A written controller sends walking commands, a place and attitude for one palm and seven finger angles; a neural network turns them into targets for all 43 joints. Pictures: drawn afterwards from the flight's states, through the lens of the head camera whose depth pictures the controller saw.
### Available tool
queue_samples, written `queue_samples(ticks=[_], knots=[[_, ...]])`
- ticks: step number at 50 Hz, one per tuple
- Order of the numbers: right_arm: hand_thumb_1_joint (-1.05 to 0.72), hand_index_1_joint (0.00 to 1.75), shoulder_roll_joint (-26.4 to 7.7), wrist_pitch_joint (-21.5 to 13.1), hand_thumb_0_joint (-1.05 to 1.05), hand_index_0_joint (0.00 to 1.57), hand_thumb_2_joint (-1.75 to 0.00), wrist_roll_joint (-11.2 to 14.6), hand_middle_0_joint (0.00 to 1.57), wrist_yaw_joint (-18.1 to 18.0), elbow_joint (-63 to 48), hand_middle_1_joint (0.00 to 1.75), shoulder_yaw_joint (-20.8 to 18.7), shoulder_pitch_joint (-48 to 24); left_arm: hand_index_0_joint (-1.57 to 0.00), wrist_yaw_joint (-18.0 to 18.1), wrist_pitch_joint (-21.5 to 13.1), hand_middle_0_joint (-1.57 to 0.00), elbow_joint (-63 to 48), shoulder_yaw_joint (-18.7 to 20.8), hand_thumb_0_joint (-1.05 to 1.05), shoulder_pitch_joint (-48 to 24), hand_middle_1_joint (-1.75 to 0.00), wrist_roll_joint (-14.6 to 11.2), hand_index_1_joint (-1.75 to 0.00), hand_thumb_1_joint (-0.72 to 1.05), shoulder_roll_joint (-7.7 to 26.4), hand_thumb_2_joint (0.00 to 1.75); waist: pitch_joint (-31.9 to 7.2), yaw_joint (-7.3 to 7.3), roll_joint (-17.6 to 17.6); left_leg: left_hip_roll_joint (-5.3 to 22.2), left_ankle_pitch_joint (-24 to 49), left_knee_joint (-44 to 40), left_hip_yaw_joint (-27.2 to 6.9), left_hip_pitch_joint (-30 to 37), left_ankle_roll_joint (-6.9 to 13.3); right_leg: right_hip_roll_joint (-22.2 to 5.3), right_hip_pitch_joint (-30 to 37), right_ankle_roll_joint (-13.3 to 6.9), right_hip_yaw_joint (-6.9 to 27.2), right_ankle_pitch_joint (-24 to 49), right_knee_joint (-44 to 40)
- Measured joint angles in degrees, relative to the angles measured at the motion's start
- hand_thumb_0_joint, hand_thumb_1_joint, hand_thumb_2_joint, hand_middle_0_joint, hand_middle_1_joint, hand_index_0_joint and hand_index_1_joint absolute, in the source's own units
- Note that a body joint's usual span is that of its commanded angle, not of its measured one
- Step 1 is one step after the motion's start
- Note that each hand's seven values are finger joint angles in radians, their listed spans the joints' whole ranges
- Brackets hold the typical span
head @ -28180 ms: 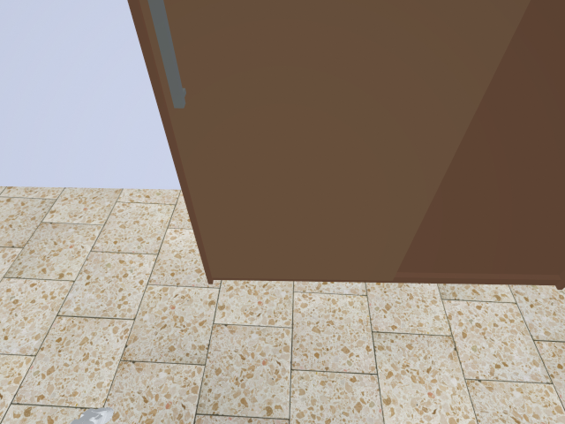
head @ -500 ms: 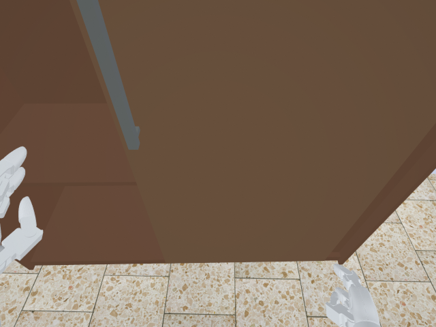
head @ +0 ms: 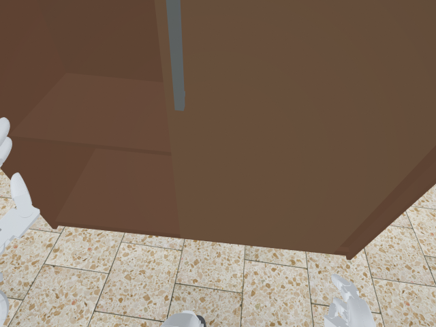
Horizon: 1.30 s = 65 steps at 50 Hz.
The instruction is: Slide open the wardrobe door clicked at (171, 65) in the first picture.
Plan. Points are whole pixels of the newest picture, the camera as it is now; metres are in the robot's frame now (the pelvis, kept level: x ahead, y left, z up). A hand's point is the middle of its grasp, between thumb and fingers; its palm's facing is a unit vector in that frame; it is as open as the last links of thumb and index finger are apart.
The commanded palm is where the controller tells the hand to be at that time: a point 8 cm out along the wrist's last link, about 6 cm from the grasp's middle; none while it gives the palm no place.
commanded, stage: step back with the hand held close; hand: left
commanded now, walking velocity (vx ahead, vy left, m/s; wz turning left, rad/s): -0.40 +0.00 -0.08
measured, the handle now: (177, 36) +0.58 +0.15 +0.25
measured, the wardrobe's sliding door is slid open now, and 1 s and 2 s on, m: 0.61 0.61 0.61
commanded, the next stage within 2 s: stop stepping back and stand still in 0.16 s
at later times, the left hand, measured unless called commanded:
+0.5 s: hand out of the picture +0.13 +0.29 +0.17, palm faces +0.34 -0.85 -0.39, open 7.4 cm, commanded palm +0.05 +0.33 +0.19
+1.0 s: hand out of the picture +0.13 +0.29 +0.19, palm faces +0.32 -0.84 -0.43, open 7.4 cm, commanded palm +0.06 +0.34 +0.19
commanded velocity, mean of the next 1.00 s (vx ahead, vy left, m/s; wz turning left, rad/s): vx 0.02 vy -0.04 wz -0.02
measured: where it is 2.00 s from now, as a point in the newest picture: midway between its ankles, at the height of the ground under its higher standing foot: outside the picture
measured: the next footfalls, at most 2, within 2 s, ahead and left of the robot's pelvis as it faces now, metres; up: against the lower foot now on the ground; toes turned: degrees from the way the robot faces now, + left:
right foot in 0.18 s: -0.04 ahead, -0.11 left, +0.00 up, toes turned -2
left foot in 0.40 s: -0.03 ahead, +0.15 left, +0.00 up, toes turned -4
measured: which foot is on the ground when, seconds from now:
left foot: down 0.00-0.18, up 0.20-0.38, down 0.40-1.00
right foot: up 0.00-0.16, down 0.18-0.40, up 0.42-0.62, down 0.64-1.00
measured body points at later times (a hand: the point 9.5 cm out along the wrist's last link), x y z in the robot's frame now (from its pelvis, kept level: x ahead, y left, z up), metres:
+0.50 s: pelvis -0.11 +0.04 +0.02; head -0.10 +0.08 +0.46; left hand +0.10 +0.33 +0.19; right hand +0.03 -0.21 -0.05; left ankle -0.06 +0.13 -0.72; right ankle -0.11 -0.09 -0.70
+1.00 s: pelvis -0.11 +0.05 +0.01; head -0.11 +0.08 +0.46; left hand +0.11 +0.33 +0.21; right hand +0.01 -0.18 -0.06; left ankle -0.07 +0.15 -0.72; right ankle -0.13 -0.05 -0.71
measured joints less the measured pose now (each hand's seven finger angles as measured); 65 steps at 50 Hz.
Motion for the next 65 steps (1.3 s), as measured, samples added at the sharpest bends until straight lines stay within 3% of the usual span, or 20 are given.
queue_samples(ticks=[4, 6, 9, 11, 14, 16, 18, 20, 24, 27, 30, 32, 34, 38, 42, 46, 49, 53, 58, 65], knots=[[-0.91, 0.30, 1.8, -1.2, 0.02, 0.20, -0.90, -0.2, 0.20, 0.8, -0.9, 0.30, -0.8, -0.5, -0.21, -0.6, 0.0, -0.21, 0.7, 1.6, 0.01, -2.6, -0.30, -0.2, -0.31, 0.88, 2.5, 0.90, -0.1, -2.18, 1.0, 1.7, 7.4, -5.5, -0.3, -0.2, 1.3, 3.8, -1.8, -1.8, -1.4, -8.8, 15.6], [-0.91, 0.30, 2.5, -1.7, 0.02, 0.20, -0.90, -0.1, 0.20, 1.8, -1.2, 0.30, -0.8, -0.5, -0.21, -0.5, -0.5, -0.21, -0.7, 2.6, 0.01, -0.6, -0.30, -1.1, -0.31, 0.89, 3.6, 0.90, -1.4, -2.28, 0.7, 2.6, 9.8, -8.5, 1.0, -0.5, 0.8, 4.1, 0.9, -2.6, -3.3, -11.6, 13.4], [-0.91, 0.30, 2.9, -1.8, 0.02, 0.20, -0.90, -0.3, 0.20, 2.7, -2.2, 0.30, -0.5, -0.8, -0.21, -0.4, -1.1, -0.21, -3.0, 3.5, 0.01, 3.2, -0.30, -2.2, -0.31, 0.89, 4.4, 0.90, -3.1, -1.13, -0.6, 2.5, 9.4, -10.0, 4.0, -2.6, -1.1, 2.9, 7.5, -4.2, -4.6, -12.1, -0.7], [-0.91, 0.30, 2.3, -1.2, 0.01, 0.20, -0.90, -0.7, 0.20, 2.9, -1.3, 0.31, -0.6, -2.4, -0.21, -0.7, -1.8, -0.21, -3.4, 2.7, 0.01, 3.6, -0.30, -1.7, -0.31, 0.89, 3.6, 0.90, -2.2, 0.83, -0.6, 2.4, 0.0, -1.6, 3.8, -5.7, -4.2, 2.5, 6.9, -4.3, -3.0, -2.9, -3.5], [-0.91, 0.30, 2.3, 0.4, 0.01, 0.20, -0.90, -1.0, 0.20, 2.6, 1.9, 0.30, -0.1, -2.1, -0.21, -1.0, -1.1, -0.21, -1.8, -0.1, 0.01, 2.9, -0.30, -0.7, -0.31, 0.89, 2.2, 0.90, -3.1, 2.50, -2.7, -0.5, -9.3, 16.3, 1.6, -6.8, -5.4, 0.9, 6.4, -3.1, -0.3, -0.6, -4.5], [-0.91, 0.30, 2.5, 0.9, 0.01, 0.20, -0.90, -0.9, 0.20, 2.0, 2.3, 0.30, 0.7, -1.2, -0.21, -0.9, -0.1, -0.21, 0.1, -0.8, 0.01, 2.0, -0.30, -0.4, -0.31, 0.88, 1.7, 0.90, -3.8, 2.37, -4.8, -1.2, -11.0, 16.8, 2.2, -3.1, -4.9, -0.5, 6.2, -2.3, 1.1, 0.8, -6.3], [-0.91, 0.30, 2.1, 0.6, 0.02, 0.20, -0.90, -0.7, 0.20, 1.4, 1.5, 0.31, 1.3, -0.3, -0.21, -0.6, 1.2, -0.21, 2.1, -0.8, 0.01, 0.7, -0.30, -0.3, -0.31, 0.88, 1.5, 0.90, -4.3, 1.07, -5.4, -0.9, -9.0, 8.1, 1.9, 3.3, -4.1, -1.1, 5.2, -1.6, 1.4, 1.8, -6.6], [-0.91, 0.30, 0.5, -0.6, 0.02, 0.20, -0.90, -0.3, 0.20, 0.9, -0.1, 0.31, 1.0, 0.6, -0.21, -0.5, 2.4, -0.21, 2.7, -1.0, 0.01, -0.5, -0.30, -0.4, -0.31, 0.88, 1.2, 0.90, -4.6, -0.96, -3.1, 0.8, -3.7, -2.1, -0.3, 8.7, -2.6, 0.0, 3.1, -0.9, 0.0, 1.6, -4.8], [-0.91, 0.30, 2.1, -1.4, 0.02, 0.20, -0.90, -0.1, 0.20, 0.9, 0.1, 0.30, 0.6, 0.7, -0.21, -0.7, 3.4, -0.21, 1.7, 1.0, 0.01, 1.1, -0.30, -1.1, -0.31, 0.89, 2.7, 0.90, -2.8, -3.08, -5.8, -0.9, -1.3, -5.0, 1.1, 9.6, -0.7, -0.2, 1.4, -0.9, 1.2, -4.2, 0.9], [-0.91, 0.30, 2.7, -2.2, 0.02, 0.20, -0.90, -0.4, 0.20, 1.6, -0.6, 0.30, 0.8, 3.3, -0.21, -0.6, 3.1, -0.21, -0.8, 1.5, 0.01, 5.3, -0.30, -0.5, -0.31, 0.89, 3.0, 0.90, -3.7, -4.27, -4.8, -0.1, 1.4, -9.5, 0.6, 10.7, -0.6, 1.3, 2.8, -1.5, -1.5, -5.8, 1.8], [-0.91, 0.30, 2.8, -1.6, 0.02, 0.20, -0.90, -0.7, 0.20, 1.9, -0.5, 0.30, 1.1, 5.4, -0.21, -0.4, 2.5, -0.21, -2.4, 1.9, 0.01, 8.8, -0.30, -0.2, -0.31, 0.89, 4.2, 0.90, -5.4, -4.13, -4.6, 0.0, 0.5, -10.2, 0.8, 9.9, -1.1, 1.6, 8.3, -2.8, -4.4, -6.6, -6.8], [-0.90, 0.30, 2.5, -0.9, 0.01, 0.20, -0.90, -1.2, 0.20, 1.7, -0.6, 0.31, 1.0, 5.7, -0.21, -0.4, 2.4, -0.21, -2.3, 2.5, 0.01, 9.2, -0.30, -0.1, -0.31, 0.89, 4.9, 0.90, -6.1, -3.44, -5.0, -0.6, -1.5, -7.2, 1.8, 7.3, -1.4, 1.2, 10.9, -4.7, -3.9, -6.5, -11.2], [-0.90, 0.30, 1.3, 0.1, 0.01, 0.20, -0.90, -1.4, 0.20, 1.7, 0.5, 0.31, 0.4, 4.6, -0.21, -0.6, 2.4, -0.21, -0.8, 2.0, 0.01, 7.4, -0.30, -0.3, -0.31, 0.89, 4.1, 0.90, -5.2, -2.39, -2.9, 0.2, -5.1, -1.2, 1.6, 4.7, -2.1, 2.0, 9.9, -5.6, -3.8, -1.1, -10.2], [-0.91, 0.30, 0.1, 1.0, 0.02, 0.20, -0.90, -0.5, 0.20, 1.7, 3.5, 0.31, -0.4, 4.5, -0.21, -0.4, 2.8, -0.21, 2.2, 0.1, 0.01, 4.3, -0.30, -0.6, -0.31, 0.89, 1.5, 0.90, -5.1, -0.99, -2.5, 0.5, -9.6, 9.1, 1.1, 3.6, -2.5, 1.9, 10.0, -4.9, -2.8, -3.0, -6.1], [-0.91, 0.30, -0.4, 0.2, 0.02, 0.20, -0.90, -0.3, 0.20, 1.0, 3.4, 0.31, -0.4, 4.3, -0.21, 0.1, 3.1, -0.21, 2.6, -0.7, 0.01, 1.3, -0.30, -0.6, -0.31, 0.89, -0.2, 0.90, -4.3, -2.04, -3.3, 0.6, -5.3, 3.5, 1.6, 7.1, -1.2, 0.5, 8.5, -3.4, -2.8, -7.5, 1.4], [-0.91, 0.30, 2.5, -1.2, 0.02, 0.20, -0.90, -1.1, 0.20, 1.2, 3.1, 0.30, 0.2, 2.3, -0.21, -0.1, 3.4, -0.21, 2.3, 0.6, 0.01, 0.5, -0.30, -0.7, -0.31, 0.89, 1.1, 0.90, -3.0, -3.49, -5.0, -0.5, -4.8, 0.6, 2.7, 9.2, -0.5, 0.5, 3.5, -3.0, -1.1, -10.9, 11.8], [-0.91, 0.30, 4.3, -2.2, 0.02, 0.20, -0.90, -1.4, 0.20, 2.1, 1.8, 0.30, 1.5, 2.7, -0.21, -0.2, 2.7, -0.21, 0.1, 1.5, 0.01, 3.0, -0.30, -0.5, -0.31, 0.89, 2.8, 0.90, -3.0, -4.01, -4.3, 0.2, -2.4, -4.4, 2.2, 11.1, -1.1, 0.3, 3.8, -2.8, -3.4, -8.7, 5.0], [-0.91, 0.30, 4.7, -2.1, 0.01, 0.20, -0.90, -1.3, 0.20, 2.5, -0.1, 0.31, 2.5, 3.2, -0.21, -0.3, 1.1, -0.21, -0.8, 2.7, 0.01, 6.5, -0.30, -0.2, -0.31, 0.89, 4.6, 0.90, -3.3, -3.33, -3.1, 0.6, -3.1, -4.2, 2.4, 10.4, -1.9, -0.2, 7.2, -3.6, -4.8, 1.0, -7.7], [-0.90, 0.30, 2.3, -0.8, 0.01, 0.20, -0.90, -0.8, 0.20, 2.3, 1.7, 0.31, 1.9, 2.2, -0.21, -0.8, 2.3, -0.21, 3.2, 0.6, 0.01, 5.8, -0.30, -0.8, -0.31, 0.89, 1.8, 0.90, -3.9, -1.83, -0.5, 1.7, -5.5, -2.1, 2.1, 9.8, -2.4, 0.9, 7.2, -4.5, -5.0, -0.7, -7.1], [-0.91, 0.30, 0.5, 0.1, 0.02, 0.20, -0.90, 0.1, 0.20, 1.3, 1.3, 0.31, 0.4, -0.2, -0.21, -0.6, 3.9, -0.21, 3.3, -1.3, 0.01, 3.7, -0.30, -0.7, -0.31, 0.89, 0.0, 0.90, -2.4, -1.95, -2.3, 1.0, -6.2, -3.1, 2.4, 11.9, -2.5, 0.1, 8.3, -4.1, -4.7, -2.6, -6.0]])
